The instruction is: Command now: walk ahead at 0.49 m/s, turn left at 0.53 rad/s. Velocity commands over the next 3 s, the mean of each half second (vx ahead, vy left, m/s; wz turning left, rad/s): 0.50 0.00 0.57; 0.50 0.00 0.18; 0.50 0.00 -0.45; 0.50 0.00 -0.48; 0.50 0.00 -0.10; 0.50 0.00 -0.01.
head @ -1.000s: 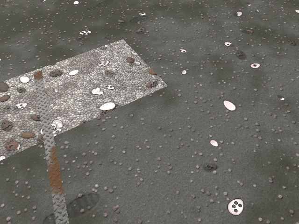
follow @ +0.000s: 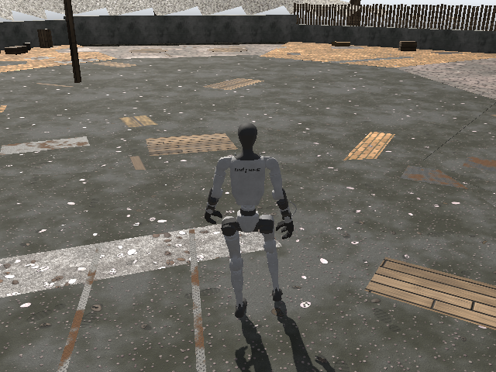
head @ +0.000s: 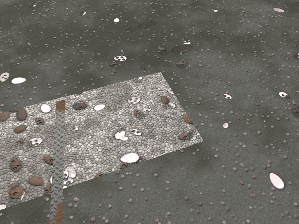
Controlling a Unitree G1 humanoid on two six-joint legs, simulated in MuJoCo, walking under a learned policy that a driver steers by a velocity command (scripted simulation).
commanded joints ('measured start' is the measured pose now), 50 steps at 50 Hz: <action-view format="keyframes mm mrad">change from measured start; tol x32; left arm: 1 6 52 15 -65 11 11 17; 50 148 79 47 7 -47 75 -16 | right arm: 1 -47 -160 -37 -93 8 -19 -25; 50 -52 -126 -53 -160 -24 -42 -7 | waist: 1 31 66 18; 11 35 150 -64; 14 95 -319 -357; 34 104 -44 71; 40 -44 311 -426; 50 48 87 -1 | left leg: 1 -206 210 -196 -164 83 148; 11 58 245 -406 119 -2 66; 16 -616 172 -121 970 -300 -83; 35 -414 204 76 263 -17 -44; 38 104 123 123 173 46 30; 40 661 558 -649 59 -32 254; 50 58 388 -13 -201 231 99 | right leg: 1 132 35 -60 -229 186 37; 11 377 117 -34 -680 97 -21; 14 1076 -346 679 -754 -189 -296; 20 565 -123 109 -896 85 -170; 34 719 -173 -137 -889 316 -172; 38 627 -106 -235 -461 737 -101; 40 24 124 -123 184 -405 -20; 50 -22 -19 28 19 69 2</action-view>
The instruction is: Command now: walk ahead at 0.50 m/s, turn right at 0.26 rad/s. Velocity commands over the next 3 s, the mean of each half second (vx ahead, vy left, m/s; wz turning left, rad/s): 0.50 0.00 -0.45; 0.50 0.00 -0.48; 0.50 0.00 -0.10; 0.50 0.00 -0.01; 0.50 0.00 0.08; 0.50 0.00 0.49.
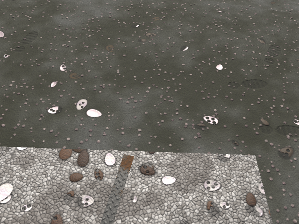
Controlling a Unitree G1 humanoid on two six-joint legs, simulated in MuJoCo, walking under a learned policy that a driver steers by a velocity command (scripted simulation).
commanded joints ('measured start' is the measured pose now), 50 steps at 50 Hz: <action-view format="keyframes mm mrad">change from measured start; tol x32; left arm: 1 34 40 16 -43 4 7 5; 50 38 43 12 -213 19 1 -2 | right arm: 1 -29 -115 -31 -38 -8 -29 -16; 50 -44 -120 -19 -48 10 -24 -14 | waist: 1 24 107 13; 13 -44 111 68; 19 126 -127 -435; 50 4 159 -8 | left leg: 1 24 285 -129 -188 295 146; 11 276 339 34 -130 391 84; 16 239 304 116 325 981 13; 19 -577 2 -183 1139 -407 -84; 40 -125 50 -148 99 126 -52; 43 520 480 -914 -6 -230 236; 50 32 271 -386 -138 61 150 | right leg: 1 -81 -10 76 -66 143 13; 12 -136 39 -92 -472 178 -56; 16 302 184 -196 -529 64 -151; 19 1089 -230 792 -785 -38 -456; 27 414 -27 236 -894 376 -307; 39 506 -10 371 -707 137 -184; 44 -157 154 143 176 -316 -20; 50 -31 35 21 -36 -90 -14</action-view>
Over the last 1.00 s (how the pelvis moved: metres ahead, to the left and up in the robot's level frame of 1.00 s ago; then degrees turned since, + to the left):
0.48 0.11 0.00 22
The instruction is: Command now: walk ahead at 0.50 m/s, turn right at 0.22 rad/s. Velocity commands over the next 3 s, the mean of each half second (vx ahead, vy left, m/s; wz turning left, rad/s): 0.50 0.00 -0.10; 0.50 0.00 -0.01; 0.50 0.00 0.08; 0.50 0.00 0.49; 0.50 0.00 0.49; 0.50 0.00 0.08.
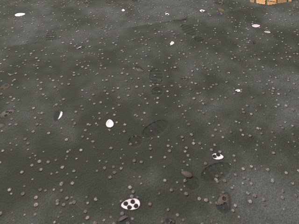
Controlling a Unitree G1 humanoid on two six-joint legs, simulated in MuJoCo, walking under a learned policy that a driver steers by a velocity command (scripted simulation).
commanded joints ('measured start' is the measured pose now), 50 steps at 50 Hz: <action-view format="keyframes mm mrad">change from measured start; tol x32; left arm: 1 -30 42 10 -87 7 -18 -4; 50 50 80 18 64 4 -27 2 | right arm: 1 -4 -126 -24 -37 7 -15 -2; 50 -58 -121 -8 -22 -1 4 16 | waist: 1 14 148 6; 17 112 -214 -325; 50 35 152 -31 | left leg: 1 115 262 -274 -240 116 194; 15 200 234 -74 64 530 85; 19 -556 94 -97 878 -309 -14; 39 -314 107 -22 100 131 8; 42 218 139 -53 98 159 99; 44 657 434 -739 -89 -105 295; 50 92 268 -268 -242 90 195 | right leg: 1 -168 -81 9 -100 69 13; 13 10 -23 -71 -614 256 -23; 17 898 -366 492 -718 162 -284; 24 374 -212 193 -950 349 -226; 37 501 -239 51 -943 350 -168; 41 531 -192 3 -686 693 -111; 44 -173 57 33 104 -233 11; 50 -90 -127 -1 -23 79 12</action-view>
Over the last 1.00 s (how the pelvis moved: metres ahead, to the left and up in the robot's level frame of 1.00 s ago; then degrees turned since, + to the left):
0.54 -0.12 0.00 -31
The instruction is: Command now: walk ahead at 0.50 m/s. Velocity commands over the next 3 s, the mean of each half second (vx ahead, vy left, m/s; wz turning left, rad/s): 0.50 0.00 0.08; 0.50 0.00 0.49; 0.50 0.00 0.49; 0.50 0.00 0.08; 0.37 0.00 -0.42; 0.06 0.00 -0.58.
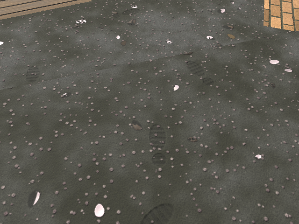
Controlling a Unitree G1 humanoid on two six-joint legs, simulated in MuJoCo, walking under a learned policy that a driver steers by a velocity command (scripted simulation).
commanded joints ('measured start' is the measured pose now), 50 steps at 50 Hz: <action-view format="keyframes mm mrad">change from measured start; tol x32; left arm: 1 36 61 21 -55 8 7 7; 50 -141 105 27 -73 -30 -79 -4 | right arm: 1 -6 -120 -28 -43 -1 -26 -2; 20 248 -22 9 34 7 9 -37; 41 -220 -45 -26 -133 25 45 19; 50 139 -191 -91 -88 22 17 -2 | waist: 1 23 130 -46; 16 -49 110 39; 20 99 -210 -374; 39 81 5 84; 50 -88 101 -180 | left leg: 1 117 255 -273 -279 108 181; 18 308 237 -127 33 529 79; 22 -465 59 -180 876 -353 -25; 35 -365 159 -95 367 218 -52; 45 -24 -11 92 161 -14 89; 48 712 378 -898 -123 -196 395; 50 529 311 -629 -150 -71 290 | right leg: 1 -133 -71 35 -36 96 16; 15 -159 -6 -7 -603 317 -12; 18 198 57 -55 -668 274 -64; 21 883 -359 668 -787 37 -282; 26 361 -196 158 -949 189 -153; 36 401 -183 -160 -1018 393 -141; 45 561 -201 -276 -524 1053 -64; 48 -239 117 5 286 -278 50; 50 -333 12 58 210 -108 3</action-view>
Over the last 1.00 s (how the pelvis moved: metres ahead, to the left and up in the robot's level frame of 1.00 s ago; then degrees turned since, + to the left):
0.52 0.00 0.00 -1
